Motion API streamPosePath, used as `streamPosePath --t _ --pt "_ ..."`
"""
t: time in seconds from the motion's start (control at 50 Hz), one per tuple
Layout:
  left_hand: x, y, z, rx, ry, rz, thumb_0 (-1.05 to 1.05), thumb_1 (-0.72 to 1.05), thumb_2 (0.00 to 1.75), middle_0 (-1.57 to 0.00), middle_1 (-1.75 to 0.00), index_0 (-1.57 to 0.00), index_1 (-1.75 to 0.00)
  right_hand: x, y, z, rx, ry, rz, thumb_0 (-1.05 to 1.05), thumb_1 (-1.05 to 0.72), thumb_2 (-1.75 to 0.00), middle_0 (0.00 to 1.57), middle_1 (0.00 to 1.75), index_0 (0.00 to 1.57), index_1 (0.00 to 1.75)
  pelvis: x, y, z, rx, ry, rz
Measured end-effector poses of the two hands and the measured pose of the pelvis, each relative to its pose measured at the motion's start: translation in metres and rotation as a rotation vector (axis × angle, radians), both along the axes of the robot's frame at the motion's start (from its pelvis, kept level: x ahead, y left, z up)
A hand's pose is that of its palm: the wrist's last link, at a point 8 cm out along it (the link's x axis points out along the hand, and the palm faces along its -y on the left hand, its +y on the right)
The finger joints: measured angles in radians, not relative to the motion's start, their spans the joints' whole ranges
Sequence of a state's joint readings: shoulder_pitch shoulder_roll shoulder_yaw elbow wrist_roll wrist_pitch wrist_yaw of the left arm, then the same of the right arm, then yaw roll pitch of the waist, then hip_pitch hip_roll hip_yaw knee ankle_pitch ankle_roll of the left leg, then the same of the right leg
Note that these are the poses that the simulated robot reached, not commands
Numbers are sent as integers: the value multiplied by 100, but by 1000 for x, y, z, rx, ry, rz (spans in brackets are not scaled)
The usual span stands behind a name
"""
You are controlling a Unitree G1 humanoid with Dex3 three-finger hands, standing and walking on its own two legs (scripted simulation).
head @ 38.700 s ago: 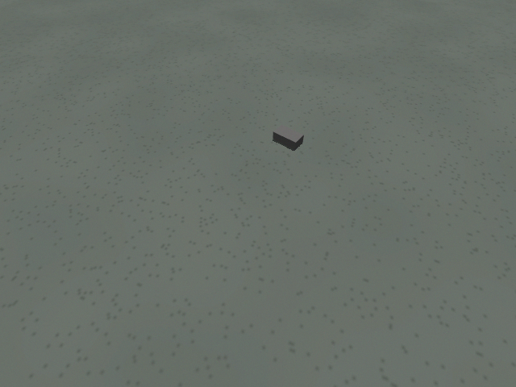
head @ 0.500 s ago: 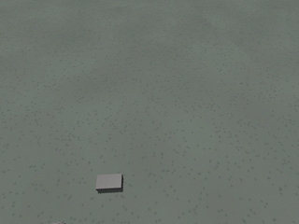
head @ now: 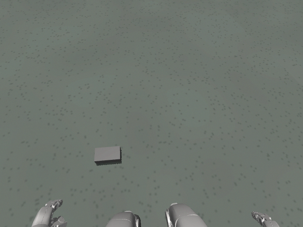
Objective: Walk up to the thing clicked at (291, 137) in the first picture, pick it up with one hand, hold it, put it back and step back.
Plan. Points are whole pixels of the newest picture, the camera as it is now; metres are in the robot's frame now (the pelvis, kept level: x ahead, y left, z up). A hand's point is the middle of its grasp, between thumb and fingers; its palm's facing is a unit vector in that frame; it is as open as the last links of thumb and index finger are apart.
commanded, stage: step back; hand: left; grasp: from above
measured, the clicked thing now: (108, 154) +0.52 +0.28 -0.74
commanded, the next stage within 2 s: none
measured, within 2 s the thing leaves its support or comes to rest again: neither
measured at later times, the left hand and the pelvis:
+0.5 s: hand out of the picture +0.01 +0.26 -0.14, palm faces +0.00 -0.92 -0.40, open 7.4 cm; pelvis -0.13 -0.01 -0.01, yaw +3 degrees
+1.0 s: hand out of the picture -0.20 +0.23 -0.15, palm faces -0.05 -0.91 -0.40, open 7.3 cm; pelvis -0.28 -0.03 -0.01, yaw -1 degrees
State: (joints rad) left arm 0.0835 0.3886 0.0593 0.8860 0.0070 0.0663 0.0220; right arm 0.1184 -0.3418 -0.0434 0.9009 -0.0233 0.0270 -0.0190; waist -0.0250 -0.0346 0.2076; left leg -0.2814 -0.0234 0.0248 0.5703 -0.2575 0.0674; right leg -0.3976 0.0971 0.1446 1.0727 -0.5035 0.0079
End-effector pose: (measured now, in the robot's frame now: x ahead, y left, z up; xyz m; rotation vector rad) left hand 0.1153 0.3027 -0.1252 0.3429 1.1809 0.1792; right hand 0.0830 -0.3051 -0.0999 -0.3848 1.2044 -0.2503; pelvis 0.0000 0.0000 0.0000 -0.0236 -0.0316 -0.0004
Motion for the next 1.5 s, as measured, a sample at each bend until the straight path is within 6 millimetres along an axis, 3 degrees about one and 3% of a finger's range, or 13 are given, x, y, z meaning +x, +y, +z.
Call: streamPosePath --t 0.2,0.3,0.38,0.54,0.64,0.74,0.84,0.92,1.06,1.16,1.32,1.4,1.5 --pt "-57 -17 8 47 -8 -26 1 91 90 -21 -30 -21 -30 -37 -20 -27 59 -78 -24 0 -90 -89 20 30 21 30 -49 -17 -14 -11 -42 -25" --pt "-90 -22 26 51 -26 -8 1 90 90 -21 -30 -21 -30 -66 -27 -18 69 -45 -30 0 -90 -89 20 30 21 30 -70 -22 -2 53 -29 -32" --pt "-101 -18 34 59 -54 -2 1 90 90 -21 -30 -21 -30 -96 -32 -13 41 -7 -12 0 -90 -89 20 30 21 30 -90 -18 3 53 2 -13" --pt "-124 5 12 33 -145 -4 1 90 90 -21 -30 -21 -30 -152 -18 -14 -28 57 35 0 -90 -89 20 30 21 30 -143 -2 -14 46 -13 47" --pt "-164 6 6 -5 -82 29 1 91 90 -21 -30 -21 -30 -179 -2 4 -14 34 53 0 -90 -89 20 30 21 30 -168 2 -3 7 -19 49" --pt "-209 6 8 -12 -42 43 1 91 90 -21 -30 -21 -30 -187 -2 15 -24 -23 62 0 -90 -89 20 30 21 30 -193 -2 3 -2 4 15" --pt "-254 3 4 25 18 21 1 91 90 -21 -30 -21 -30 -194 -14 11 -25 -111 67 0 -90 -89 20 30 21 30 -226 -11 -4 11 2 -27" --pt "-284 -8 1 57 35 -4 1 91 90 -21 -30 -21 -30 -211 -33 -5 -8 -156 62 0 -90 -89 20 30 21 30 -257 -25 -16 26 -10 -54" --pt "-341 -33 27 64 22 11 1 91 90 -21 -30 -21 -30 -270 -48 -15 48 -99 11 0 -90 -89 20 30 21 30 -298 -39 -4 62 -20 -37" --pt "-355 -33 37 89 -32 9 1 90 90 -21 -30 -21 -30 -320 -51 -17 38 -42 21 0 -90 -89 20 30 21 30 -327 -40 -1 63 5 -7" --pt "-384 -21 12 54 -144 22 1 90 90 -21 -30 -21 -30 -392 -36 -22 4 33 70 0 -90 -89 20 30 21 30 -393 -37 -17 74 -34 48" --pt "-419 -31 8 9 -100 36 1 91 90 -21 -30 -21 -30 -421 -35 -7 2 16 76 0 -90 -89 20 30 21 30 -419 -37 -9 20 -38 51" --pt "-474 -38 7 -10 -40 45 1 91 90 -21 -30 -21 -30 -435 -47 10 -24 -49 80 0 -90 -89 20 30 21 30 -451 -45 -2 4 -6 15"
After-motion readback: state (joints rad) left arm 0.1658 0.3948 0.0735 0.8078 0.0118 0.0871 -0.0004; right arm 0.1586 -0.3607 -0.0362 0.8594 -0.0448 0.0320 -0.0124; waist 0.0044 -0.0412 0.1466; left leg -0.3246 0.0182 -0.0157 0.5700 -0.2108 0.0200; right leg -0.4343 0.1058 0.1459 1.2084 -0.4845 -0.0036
